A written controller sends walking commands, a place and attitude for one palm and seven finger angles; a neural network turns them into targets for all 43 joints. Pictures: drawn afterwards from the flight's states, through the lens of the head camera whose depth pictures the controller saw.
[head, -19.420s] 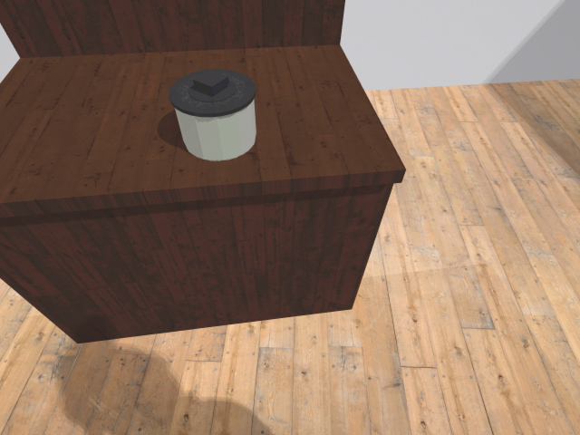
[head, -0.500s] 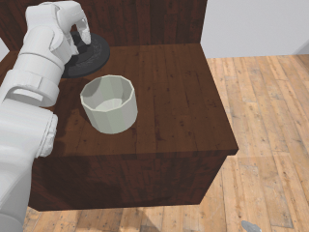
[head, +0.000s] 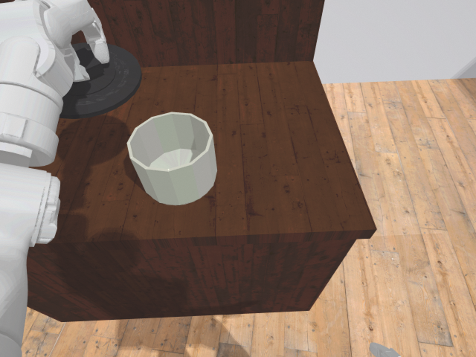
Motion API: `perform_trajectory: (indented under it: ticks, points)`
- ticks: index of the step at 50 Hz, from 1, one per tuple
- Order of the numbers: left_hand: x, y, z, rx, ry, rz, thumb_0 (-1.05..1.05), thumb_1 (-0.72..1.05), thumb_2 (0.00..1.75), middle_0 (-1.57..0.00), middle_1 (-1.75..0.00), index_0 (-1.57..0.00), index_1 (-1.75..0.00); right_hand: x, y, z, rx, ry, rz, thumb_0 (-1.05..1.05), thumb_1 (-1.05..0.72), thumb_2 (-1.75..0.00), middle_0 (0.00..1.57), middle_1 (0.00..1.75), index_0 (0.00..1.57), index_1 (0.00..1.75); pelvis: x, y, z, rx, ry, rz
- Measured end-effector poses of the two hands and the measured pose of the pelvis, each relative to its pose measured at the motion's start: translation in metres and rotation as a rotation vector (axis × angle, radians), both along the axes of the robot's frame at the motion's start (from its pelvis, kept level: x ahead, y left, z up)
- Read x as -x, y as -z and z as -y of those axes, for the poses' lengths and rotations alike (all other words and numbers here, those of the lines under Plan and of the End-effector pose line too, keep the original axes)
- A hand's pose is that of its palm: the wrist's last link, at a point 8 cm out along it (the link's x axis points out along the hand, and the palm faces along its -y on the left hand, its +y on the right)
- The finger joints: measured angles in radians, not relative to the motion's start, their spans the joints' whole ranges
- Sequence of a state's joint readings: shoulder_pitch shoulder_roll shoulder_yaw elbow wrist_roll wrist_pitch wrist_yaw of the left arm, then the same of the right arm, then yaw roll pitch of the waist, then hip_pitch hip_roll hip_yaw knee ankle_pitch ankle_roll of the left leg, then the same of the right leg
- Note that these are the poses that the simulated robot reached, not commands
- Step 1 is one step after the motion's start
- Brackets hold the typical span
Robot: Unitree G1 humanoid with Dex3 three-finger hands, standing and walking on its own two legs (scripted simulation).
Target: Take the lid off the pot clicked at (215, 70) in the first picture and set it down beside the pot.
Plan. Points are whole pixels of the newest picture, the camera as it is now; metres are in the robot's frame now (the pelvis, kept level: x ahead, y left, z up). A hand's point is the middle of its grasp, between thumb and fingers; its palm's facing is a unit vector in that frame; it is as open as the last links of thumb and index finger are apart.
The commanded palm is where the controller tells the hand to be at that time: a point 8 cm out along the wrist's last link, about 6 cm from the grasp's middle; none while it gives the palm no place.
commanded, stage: move the lid sideways beside the pot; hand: left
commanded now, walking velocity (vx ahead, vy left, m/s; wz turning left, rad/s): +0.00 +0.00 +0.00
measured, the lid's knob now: (79, 65) +0.51 +0.24 +0.23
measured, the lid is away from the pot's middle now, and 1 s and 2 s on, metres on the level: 0.11 0.23 0.24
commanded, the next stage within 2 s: lower the lid onto the table in 1.20 s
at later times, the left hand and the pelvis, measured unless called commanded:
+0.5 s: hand (30, 73) +0.46 +0.28 +0.26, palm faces -0.25 -0.05 -0.97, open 7.4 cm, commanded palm +0.46 +0.28 +0.33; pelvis -0.01 +0.00 +0.00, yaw +1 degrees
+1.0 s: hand out of the picture +0.45 +0.33 +0.26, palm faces -0.23 -0.09 -0.97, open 7.4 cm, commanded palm +0.46 +0.33 +0.33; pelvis +0.00 +0.00 +0.00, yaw +0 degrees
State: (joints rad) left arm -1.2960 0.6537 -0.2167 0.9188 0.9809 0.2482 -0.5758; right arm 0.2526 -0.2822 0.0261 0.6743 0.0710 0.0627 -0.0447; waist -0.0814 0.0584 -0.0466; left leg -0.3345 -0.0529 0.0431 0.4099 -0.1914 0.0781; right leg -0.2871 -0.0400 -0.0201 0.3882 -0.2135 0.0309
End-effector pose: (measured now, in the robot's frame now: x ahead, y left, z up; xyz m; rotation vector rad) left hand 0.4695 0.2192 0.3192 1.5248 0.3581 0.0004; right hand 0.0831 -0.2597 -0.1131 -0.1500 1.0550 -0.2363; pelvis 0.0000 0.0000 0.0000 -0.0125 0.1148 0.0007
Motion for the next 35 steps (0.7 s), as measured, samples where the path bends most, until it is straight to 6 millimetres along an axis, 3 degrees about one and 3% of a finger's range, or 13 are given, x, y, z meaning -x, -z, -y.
perform_trajectory:
  ticks: [15,35]
  points:
    - [0.015,0.0,-0.034,0.007,-0.026,0.001,0.04,0.18,0.94,-0.51,-0.84,-0.7,-0.97,0.0,-0.005,0.005,0.035,-0.006,-0.004,0.01,-0.91,-0.9,0.2,0.3,0.21,0.3,0.005,0.0,0.0,0.006,-0.011,0.005]
    - [0.018,0.002,-0.071,0.011,-0.088,-0.028,0.03,0.18,0.94,-0.51,-0.84,-0.7,-0.97,0.022,-0.003,0.013,0.057,0.038,-0.072,0.01,-0.91,-0.9,0.2,0.3,0.21,0.3,0.003,0.0,0.002,0.012,-0.003,0.005]
